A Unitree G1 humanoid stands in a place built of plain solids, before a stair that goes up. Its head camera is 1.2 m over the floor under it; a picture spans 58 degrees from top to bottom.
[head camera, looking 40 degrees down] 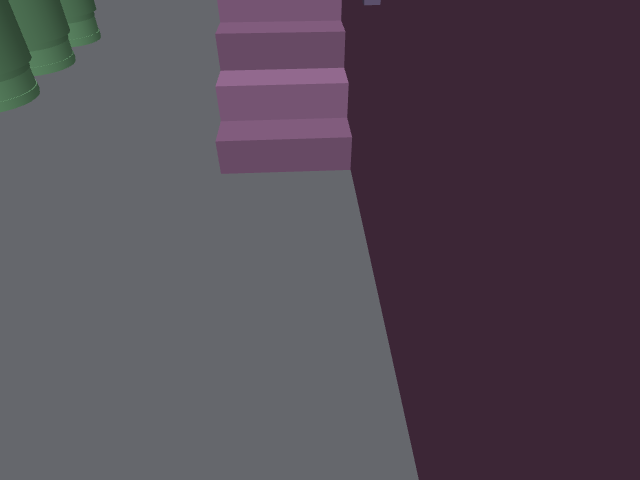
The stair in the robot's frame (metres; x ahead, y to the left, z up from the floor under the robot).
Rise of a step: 0.19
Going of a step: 0.23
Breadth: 0.69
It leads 3 degrees to the left of straight ahead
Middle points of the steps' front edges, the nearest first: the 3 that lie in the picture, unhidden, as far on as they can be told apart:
1.99 0.18 0.19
2.22 0.19 0.38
2.45 0.21 0.57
